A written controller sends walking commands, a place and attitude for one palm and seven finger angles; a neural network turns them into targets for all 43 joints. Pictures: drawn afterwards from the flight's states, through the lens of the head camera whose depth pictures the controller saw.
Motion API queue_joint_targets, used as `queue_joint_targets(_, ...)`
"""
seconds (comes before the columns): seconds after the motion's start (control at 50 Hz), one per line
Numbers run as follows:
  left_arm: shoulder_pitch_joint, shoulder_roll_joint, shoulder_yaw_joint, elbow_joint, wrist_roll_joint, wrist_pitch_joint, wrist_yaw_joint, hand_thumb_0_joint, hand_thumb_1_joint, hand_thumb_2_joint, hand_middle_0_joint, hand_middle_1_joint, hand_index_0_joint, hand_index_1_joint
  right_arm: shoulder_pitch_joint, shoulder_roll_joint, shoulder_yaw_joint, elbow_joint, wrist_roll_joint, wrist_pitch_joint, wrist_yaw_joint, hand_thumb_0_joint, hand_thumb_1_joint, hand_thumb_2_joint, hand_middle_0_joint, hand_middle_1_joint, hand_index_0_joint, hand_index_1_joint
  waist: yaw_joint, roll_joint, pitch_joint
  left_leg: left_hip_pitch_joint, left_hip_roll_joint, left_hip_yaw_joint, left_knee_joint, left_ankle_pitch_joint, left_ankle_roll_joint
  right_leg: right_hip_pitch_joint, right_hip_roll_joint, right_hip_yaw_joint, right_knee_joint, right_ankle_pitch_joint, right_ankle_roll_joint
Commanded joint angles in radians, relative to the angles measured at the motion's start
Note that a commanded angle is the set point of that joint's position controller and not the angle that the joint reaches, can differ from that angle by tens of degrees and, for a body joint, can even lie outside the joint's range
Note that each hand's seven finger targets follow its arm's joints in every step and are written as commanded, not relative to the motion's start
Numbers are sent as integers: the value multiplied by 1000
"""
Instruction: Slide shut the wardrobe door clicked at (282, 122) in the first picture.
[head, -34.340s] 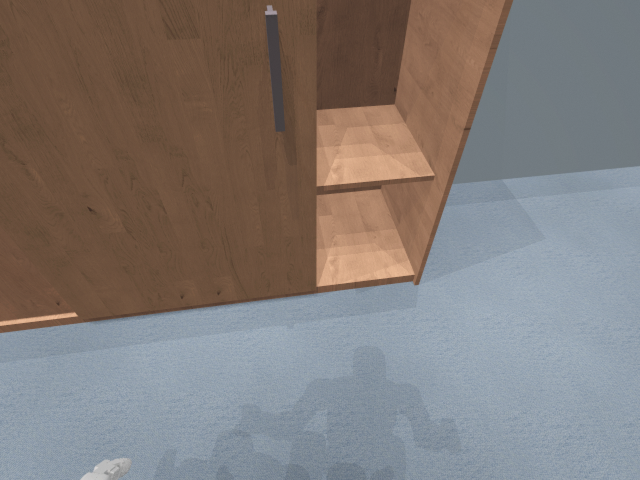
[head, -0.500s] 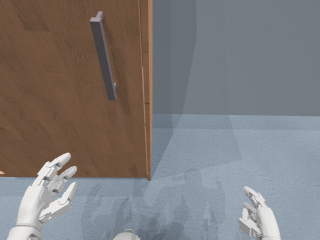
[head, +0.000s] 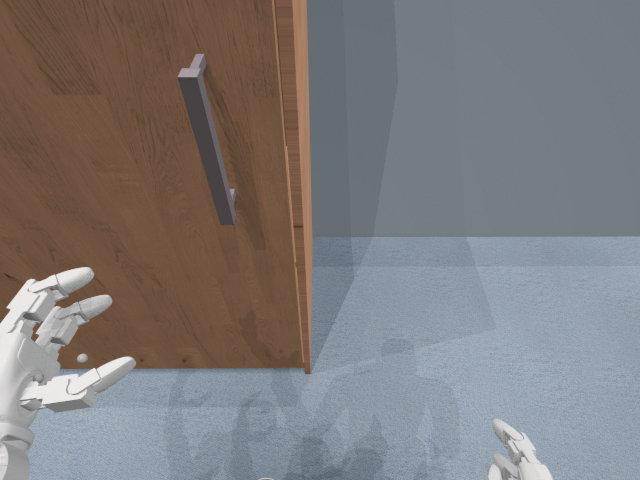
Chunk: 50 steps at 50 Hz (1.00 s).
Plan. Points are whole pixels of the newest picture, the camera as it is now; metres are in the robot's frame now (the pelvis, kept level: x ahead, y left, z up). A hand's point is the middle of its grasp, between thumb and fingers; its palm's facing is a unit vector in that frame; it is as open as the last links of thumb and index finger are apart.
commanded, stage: raise the hand with hooked fingers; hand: left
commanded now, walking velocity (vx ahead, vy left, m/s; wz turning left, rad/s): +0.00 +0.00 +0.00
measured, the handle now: (215, 149) +0.50 +0.17 +0.15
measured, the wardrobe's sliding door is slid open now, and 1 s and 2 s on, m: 0.00 0.00 0.00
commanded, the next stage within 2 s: move the hooked fingers beside the handle in 1.22 s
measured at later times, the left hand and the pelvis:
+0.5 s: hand (30, 322) +0.24 +0.30 +0.14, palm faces +0.09 -0.99 -0.07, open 13.9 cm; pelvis -0.01 +0.03 +0.02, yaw +2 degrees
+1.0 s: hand (22, 293) +0.25 +0.29 +0.18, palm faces +0.13 -0.99 -0.06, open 14.0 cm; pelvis -0.01 +0.01 +0.03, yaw +2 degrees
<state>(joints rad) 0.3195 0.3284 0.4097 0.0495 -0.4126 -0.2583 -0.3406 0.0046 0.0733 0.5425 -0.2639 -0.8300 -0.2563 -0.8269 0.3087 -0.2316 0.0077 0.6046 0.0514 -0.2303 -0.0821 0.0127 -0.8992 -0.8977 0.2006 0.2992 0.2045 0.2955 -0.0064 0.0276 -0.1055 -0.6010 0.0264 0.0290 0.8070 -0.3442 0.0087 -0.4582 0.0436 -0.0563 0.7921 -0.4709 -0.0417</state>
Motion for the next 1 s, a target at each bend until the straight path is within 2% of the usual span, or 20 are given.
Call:
queue_joint_targets(0.0,-58,138,-5,-134,22,-55,-30,0,-150,450,-275,-975,-275,-975,-86,-157,-57,-137,4,-71,0,0,-900,-900,200,300,200,300,5,-7,-104,226,-12,-52,-79,287,31,-50,-19,19,-129,463,66)
queue_joint_targets(0.04,-98,173,-7,-137,28,-26,-51,0,-197,430,-278,-1005,-278,-1005,-87,-171,-56,-138,8,-74,-10,0,-900,-900,200,300,200,300,6,5,-93,238,-13,-55,-97,253,35,-52,-16,24,-158,383,57)
queue_joint_targets(0.08,-181,240,38,-193,23,-16,-55,0,-243,410,-282,-1035,-282,-1035,-95,-173,-52,-142,9,-79,-23,0,-900,-900,200,300,200,300,10,10,-150,278,-11,-65,-123,239,37,-21,-21,20,-174,336,48)
queue_joint_targets(0.1,-213,259,55,-238,22,-22,-49,0,-267,400,-283,-1050,-283,-1050,-105,-168,-50,-142,8,-82,-30,0,-900,-900,200,300,200,300,15,43,-183,316,-10,-66,-132,254,38,-5,-21,17,-176,335,42)
queue_joint_targets(0.14,-274,306,98,-310,22,-39,-16,0,-313,380,-287,-1080,-287,-1080,-112,-161,-38,-141,0,-88,-36,0,-900,-900,200,300,200,300,30,58,-202,353,-5,-83,-155,269,33,20,-13,2,-174,318,30)
queue_joint_targets(0.16,-272,293,100,-327,22,-47,-2,0,-337,370,-288,-1095,-288,-1095,-117,-151,-33,-140,0,-91,-35,0,-900,-900,200,300,200,300,30,90,-205,380,-4,-87,-166,280,31,24,-12,-4,-176,316,25)
queue_joint_targets(0.22,-259,262,91,-287,19,-36,22,0,-407,340,-293,-1140,-293,-1140,-122,-147,-25,-127,2,-92,-32,0,-900,-900,200,300,200,300,29,104,-173,407,4,-102,-191,291,20,24,-9,-20,-188,310,22)
queue_joint_targets(0.24,-254,262,90,-244,20,-12,20,0,-430,330,-295,-1155,-295,-1155,-116,-150,-23,-121,4,-86,-30,0,-900,-900,200,300,200,300,32,86,-148,396,5,-104,-200,280,19,35,-6,-21,-201,308,21)
queue_joint_targets(0.3,-279,242,44,-171,27,84,-7,0,-500,300,-300,-1200,-300,-1200,-138,-157,-18,-130,16,-74,-31,0,-900,-900,200,300,200,300,29,121,-81,387,5,-113,-241,226,12,27,-11,-25,-233,279,23)
queue_joint_targets(0.34,-294,241,24,-127,35,158,-26,0,-500,300,-300,-1200,-300,-1200,-137,-162,-15,-143,23,-65,-36,0,-900,-900,200,300,200,300,34,81,-49,376,5,-116,-266,197,14,43,-10,-23,-262,270,24)
queue_joint_targets(0.4,-403,283,30,-177,50,217,-28,0,-500,300,-300,-1200,-300,-1200,-154,-163,-6,-161,24,-55,-43,0,-900,-900,200,300,200,300,27,76,-57,409,8,-133,-298,161,15,50,-10,-25,-280,246,24)
queue_joint_targets(0.46,-507,340,86,-231,51,203,-5,0,-500,300,-300,-1200,-300,-1200,-167,-155,3,-160,18,-56,-50,0,-900,-900,200,300,200,300,26,55,-84,454,5,-139,-320,140,18,77,-7,-21,-307,230,21)
queue_joint_targets(0.56,-569,370,124,-222,50,167,5,0,-500,300,-300,-1200,-300,-1200,-175,-144,14,-133,15,-65,-53,0,-900,-900,200,300,200,300,29,102,-108,517,4,-135,-346,164,15,117,-8,-14,-339,245,17)
queue_joint_targets(0.62,-584,357,99,-132,49,211,-27,0,-500,300,-300,-1200,-300,-1200,-183,-150,15,-120,24,-66,-57,0,-900,-900,200,300,200,300,25,117,-62,502,0,-129,-362,132,15,117,-14,-12,-362,239,19)
queue_joint_targets(0.72,-615,366,74,-39,53,308,-65,0,-500,300,-300,-1200,-300,-1200,-192,-160,15,-129,38,-60,-63,0,-900,-900,200,300,200,300,25,57,-21,475,-11,-126,-378,93,23,122,-18,-6,-396,220,23)
queue_joint_targets(0.76,-575,362,83,-16,47,318,-70,0,-500,300,-300,-1200,-300,-1200,-187,-163,12,-132,37,-57,-57,0,-900,-900,200,300,200,300,31,16,-30,465,-17,-114,-367,116,28,132,-17,-2,-407,228,24)
queue_joint_targets(0.82,-584,397,127,-104,39,280,-63,0,-500,300,-300,-1200,-300,-1200,-200,-158,8,-143,33,-65,-48,0,-900,-900,200,300,200,300,40,30,-103,506,-20,-103,-349,181,31,155,-19,0,-395,267,25)
queue_joint_targets(0.9,-610,415,157,-152,40,218,-36,0,-500,300,-300,-1200,-300,-1200,-195,-149,8,-131,25,-73,-41,0,-900,-900,200,300,200,300,39,76,-97,515,-20,-86,-342,211,31,167,-18,7,-396,289,24)
queue_joint_targets(0.94,-606,413,153,-133,45,207,-29,0,-500,300,-300,-1200,-300,-1200,-186,-148,6,-118,25,-73,-41,0,-900,-900,200,300,200,300,37,63,-68,500,-19,-77,-338,200,32,167,-20,14,-406,281,27)
queue_joint_targets(0.98,-621,400,140,-116,49,209,-29,0,-500,300,-300,-1200,-300,-1200,-190,-151,4,-116,27,-78,-45,0,-900,-900,200,300,200,300,30,98,-46,496,-23,-74,-339,191,32,152,-24,18,-406,282,29)
